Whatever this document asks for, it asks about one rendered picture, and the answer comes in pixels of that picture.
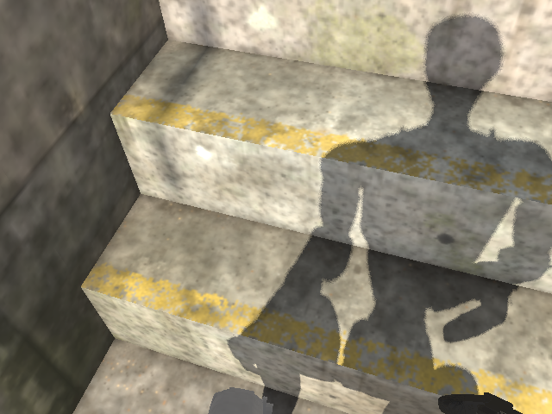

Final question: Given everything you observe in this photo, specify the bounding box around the robot right hand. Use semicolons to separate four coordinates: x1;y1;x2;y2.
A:
438;392;523;414

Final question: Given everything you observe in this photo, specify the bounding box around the robot left thigh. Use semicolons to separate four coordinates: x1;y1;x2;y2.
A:
209;387;273;414

